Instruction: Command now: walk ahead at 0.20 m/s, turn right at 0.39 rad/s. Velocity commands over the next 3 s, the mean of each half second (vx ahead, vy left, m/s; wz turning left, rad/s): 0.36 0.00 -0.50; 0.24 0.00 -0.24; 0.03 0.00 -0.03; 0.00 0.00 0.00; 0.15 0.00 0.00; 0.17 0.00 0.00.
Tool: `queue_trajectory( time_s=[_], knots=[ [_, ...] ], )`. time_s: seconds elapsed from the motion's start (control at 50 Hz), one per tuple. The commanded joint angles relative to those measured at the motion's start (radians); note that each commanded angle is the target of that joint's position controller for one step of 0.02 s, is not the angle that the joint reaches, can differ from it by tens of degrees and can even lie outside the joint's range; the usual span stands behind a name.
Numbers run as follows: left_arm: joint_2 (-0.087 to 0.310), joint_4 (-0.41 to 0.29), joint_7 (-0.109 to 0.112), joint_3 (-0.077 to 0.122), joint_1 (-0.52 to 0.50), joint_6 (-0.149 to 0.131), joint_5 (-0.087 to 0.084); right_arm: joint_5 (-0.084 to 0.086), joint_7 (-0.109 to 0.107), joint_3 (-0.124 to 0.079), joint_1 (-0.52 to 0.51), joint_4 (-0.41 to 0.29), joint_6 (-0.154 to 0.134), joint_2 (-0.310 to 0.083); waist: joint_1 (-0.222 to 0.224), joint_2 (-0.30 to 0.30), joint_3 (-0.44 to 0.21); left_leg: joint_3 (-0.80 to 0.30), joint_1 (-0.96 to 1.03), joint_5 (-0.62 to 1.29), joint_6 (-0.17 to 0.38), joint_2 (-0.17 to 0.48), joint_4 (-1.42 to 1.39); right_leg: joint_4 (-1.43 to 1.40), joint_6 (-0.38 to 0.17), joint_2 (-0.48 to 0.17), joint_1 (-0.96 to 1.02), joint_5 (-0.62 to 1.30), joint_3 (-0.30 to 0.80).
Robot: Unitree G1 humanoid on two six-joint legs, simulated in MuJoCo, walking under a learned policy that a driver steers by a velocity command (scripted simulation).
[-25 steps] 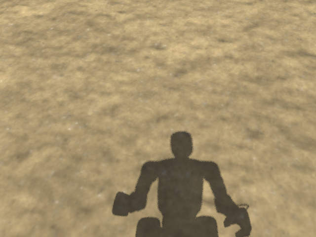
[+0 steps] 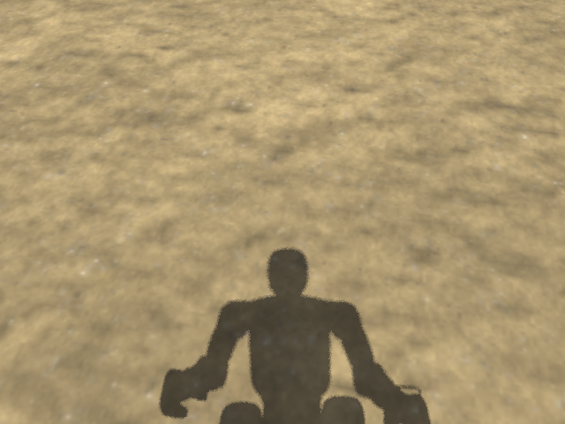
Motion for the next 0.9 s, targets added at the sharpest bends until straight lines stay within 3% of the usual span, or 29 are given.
queue_trajectory(
  time_s=[0.02,0.06,0.1,0.12,0.14,0.16,0.18,0.2,0.22,0.24,0.26,0.3,0.36,0.4,0.46,0.54,0.56,0.58,0.6,0.62,0.64,0.66,0.68,0.7,0.72,0.76,0.8,0.84,0.9],
  knots=[
    [0.060,-0.135,-0.024,0.008,-0.162,-0.028,-0.016,0.010,0.000,-0.050,0.010,-0.055,-0.037,-0.194,-0.043,0.131,0.091,-0.392,0.102,-0.067,0.222,0.378,-0.352,0.096,-0.026,-0.103,-0.273,-0.140,0.046],
    [0.057,-0.115,-0.035,0.009,-0.114,-0.036,-0.015,0.018,0.016,-0.059,-0.036,-0.060,-0.039,-0.211,-0.016,0.131,0.071,-0.233,0.052,0.035,0.160,0.298,-0.329,-0.030,-0.027,-0.075,-0.102,-0.023,-0.034],
    [0.074,-0.035,-0.041,0.033,0.078,-0.038,-0.011,0.014,0.037,-0.058,-0.083,-0.070,-0.035,-0.203,0.076,0.108,-0.001,-0.046,-0.115,0.175,0.102,0.186,-0.162,-0.173,-0.028,0.053,0.272,0.152,-0.167],
    [0.123,-0.003,-0.038,0.064,0.192,-0.038,-0.017,0.005,0.044,-0.046,-0.065,-0.070,-0.040,-0.164,0.125,0.008,-0.062,0.054,-0.197,0.289,0.056,0.129,0.082,-0.223,-0.058,0.063,0.456,0.169,-0.111],
    [0.263,-0.004,-0.022,0.098,0.297,-0.046,-0.017,-0.019,0.047,-0.020,-0.111,-0.133,-0.054,-0.080,0.148,-0.320,-0.087,0.107,-0.492,0.053,-0.043,0.000,0.510,-0.425,-0.217,-0.208,0.608,0.076,0.448],
    [0.251,-0.026,-0.032,0.074,0.302,-0.073,-0.002,0.006,0.050,-0.011,-0.160,-0.177,-0.088,-0.073,0.142,-0.294,-0.159,-0.107,-0.648,-0.167,-0.036,-0.082,0.684,-0.605,-0.357,-0.363,0.641,-0.021,0.846],
    [0.186,-0.040,-0.032,0.053,0.247,-0.096,0.003,0.039,0.063,-0.020,-0.181,-0.184,-0.114,-0.115,0.118,-0.166,-0.072,-0.158,-0.738,-0.121,0.000,-0.020,0.737,-0.602,-0.350,-0.379,0.621,-0.043,0.791],
    [0.141,-0.053,-0.030,0.040,0.203,-0.109,-0.001,0.037,0.070,-0.022,-0.170,-0.174,-0.130,-0.134,0.087,-0.095,-0.030,-0.160,-0.731,-0.033,0.031,0.020,0.696,-0.572,-0.305,-0.337,0.574,0.016,0.670],
    [0.128,-0.071,-0.027,0.033,0.147,-0.112,-0.004,0.015,0.067,-0.028,-0.154,-0.154,-0.137,-0.141,0.055,-0.025,0.000,-0.161,-0.682,0.046,0.039,0.050,0.614,-0.565,-0.262,-0.292,0.501,0.104,0.560],
    [0.117,-0.087,-0.022,0.027,0.113,-0.113,-0.001,-0.003,0.066,-0.038,-0.144,-0.144,-0.136,-0.158,0.033,-0.031,0.005,-0.160,-0.612,0.110,0.038,0.069,0.521,-0.576,-0.230,-0.255,0.445,0.192,0.470],
    [0.111,-0.094,-0.015,0.023,0.111,-0.110,0.003,-0.008,0.070,-0.041,-0.144,-0.141,-0.130,-0.158,0.024,-0.048,0.002,-0.152,-0.561,0.153,0.030,0.065,0.462,-0.591,-0.215,-0.226,0.416,0.255,0.420],
    [0.126,-0.089,0.000,0.025,0.154,-0.108,0.000,-0.014,0.075,-0.035,-0.175,-0.152,-0.119,-0.124,0.026,-0.046,0.001,-0.122,-0.534,0.231,0.001,0.036,0.350,-0.602,-0.212,-0.197,0.396,0.392,0.345],
    [0.145,-0.084,0.019,0.031,0.199,-0.100,-0.004,-0.011,0.081,-0.017,-0.283,-0.194,-0.114,-0.075,0.050,-0.053,0.025,-0.101,-0.474,0.382,-0.029,-0.015,0.099,-0.600,-0.186,-0.149,0.319,0.426,0.270],
    [0.148,-0.079,0.023,0.033,0.226,-0.096,-0.003,-0.001,0.091,-0.008,-0.353,-0.221,-0.115,-0.059,0.074,-0.085,0.039,-0.089,-0.407,0.465,-0.035,-0.041,-0.012,-0.605,-0.169,-0.139,0.261,0.377,0.263],
    [0.142,-0.065,0.022,0.036,0.267,-0.095,-0.012,0.010,0.100,-0.007,-0.406,-0.255,-0.118,-0.075,0.090,-0.089,0.049,-0.115,-0.358,0.508,-0.028,-0.050,-0.087,-0.581,-0.155,-0.161,0.266,0.348,0.308],
    [0.141,-0.061,0.032,0.043,0.277,-0.081,-0.007,0.008,0.107,-0.018,-0.358,-0.254,-0.133,-0.121,0.059,-0.118,0.024,-0.122,-0.296,0.425,0.012,-0.048,-0.134,-0.483,-0.134,-0.208,0.385,0.484,0.354],
    [0.139,-0.063,0.031,0.044,0.274,-0.077,-0.002,0.005,0.105,-0.027,-0.298,-0.240,-0.138,-0.140,0.032,-0.135,-0.011,-0.095,-0.213,0.389,0.035,-0.066,-0.144,-0.418,-0.124,-0.197,0.403,0.637,0.344],
    [0.124,-0.070,0.028,0.038,0.264,-0.072,0.006,-0.006,0.100,-0.044,-0.186,-0.210,-0.142,-0.171,-0.023,-0.135,-0.085,-0.076,-0.057,0.408,0.072,-0.073,-0.170,-0.268,-0.092,-0.139,0.402,0.807,0.303],
    [0.097,-0.099,0.025,0.023,0.240,-0.070,0.020,-0.031,0.095,-0.053,-0.031,-0.193,-0.143,-0.211,-0.095,-0.105,-0.237,-0.184,0.220,0.490,0.141,0.047,-0.103,-0.029,-0.052,-0.083,0.276,0.730,0.277],
    [0.008,-0.107,0.024,0.000,0.377,-0.079,0.007,-0.050,0.093,-0.073,0.093,-0.163,-0.134,-0.288,-0.059,0.177,-0.409,-0.596,0.607,0.560,0.318,0.300,-0.118,0.367,0.037,0.080,-0.082,0.232,0.190],
    [0.056,-0.082,0.023,0.002,0.439,-0.086,-0.008,-0.024,0.106,-0.054,0.094,-0.146,-0.128,-0.212,-0.042,0.278,-0.450,-0.808,0.608,0.580,0.360,0.376,-0.224,0.524,0.048,0.097,-0.184,-0.196,0.238],
    [0.133,-0.081,0.023,0.023,0.360,-0.083,-0.020,-0.004,0.106,-0.034,0.011,-0.162,-0.122,-0.144,-0.042,0.171,-0.278,-0.651,0.451,0.578,0.319,0.343,-0.226,0.587,0.052,0.041,-0.232,-0.152,0.241],
    [0.148,-0.098,0.026,0.026,0.273,-0.077,-0.014,-0.006,0.105,-0.020,-0.060,-0.174,-0.113,-0.107,-0.030,0.074,-0.180,-0.492,0.298,0.659,0.285,0.293,-0.230,0.564,0.057,-0.002,-0.218,-0.095,0.194],
    [0.138,-0.113,0.029,0.028,0.216,-0.073,0.002,-0.013,0.107,-0.009,-0.102,-0.166,-0.108,-0.082,-0.010,0.030,-0.109,-0.392,0.161,0.753,0.267,0.249,-0.252,0.497,0.059,-0.030,-0.193,-0.065,0.167],
    [0.124,-0.119,0.031,0.031,0.207,-0.063,0.008,-0.022,0.109,0.000,-0.124,-0.159,-0.109,-0.067,0.019,0.042,-0.086,-0.321,0.072,0.798,0.250,0.214,-0.277,0.424,0.056,-0.063,-0.139,-0.043,0.153],
    [0.051,-0.119,0.030,0.014,0.238,-0.047,0.010,-0.031,0.111,0.002,-0.144,-0.130,-0.112,-0.073,0.055,0.087,-0.084,-0.236,-0.042,0.871,0.252,0.176,-0.316,0.266,0.067,-0.073,-0.026,0.000,0.116],
    [0.020,-0.133,0.031,-0.001,0.214,-0.042,0.018,-0.029,0.102,-0.005,-0.167,-0.113,-0.107,-0.112,0.064,0.106,-0.106,-0.175,-0.080,0.936,0.259,0.164,-0.327,0.091,0.079,-0.078,0.052,0.071,0.084],
    [0.029,-0.140,0.027,-0.007,0.178,-0.039,0.018,-0.017,0.093,-0.013,-0.158,-0.096,-0.093,-0.145,0.049,0.111,-0.146,-0.150,-0.068,0.893,0.250,0.160,-0.333,-0.031,0.080,-0.070,0.121,0.200,0.064],
    [0.064,-0.148,0.023,0.000,0.122,-0.026,0.019,-0.005,0.090,-0.009,-0.138,-0.071,-0.072,-0.154,0.035,0.090,-0.134,-0.154,-0.067,0.657,0.224,0.158,-0.322,-0.154,0.067,-0.053,0.183,0.292,0.050]
  ],
)
Next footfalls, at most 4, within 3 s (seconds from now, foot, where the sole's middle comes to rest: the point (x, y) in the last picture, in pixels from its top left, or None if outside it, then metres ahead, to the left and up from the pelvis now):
0.60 left None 0.46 0.00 -0.76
0.96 right None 0.43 -0.26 -0.76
2.82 left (358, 317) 0.76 -0.16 -0.76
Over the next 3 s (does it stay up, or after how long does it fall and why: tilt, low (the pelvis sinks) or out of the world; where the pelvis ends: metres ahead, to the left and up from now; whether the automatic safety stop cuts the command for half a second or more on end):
stays up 0.61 -0.19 0.01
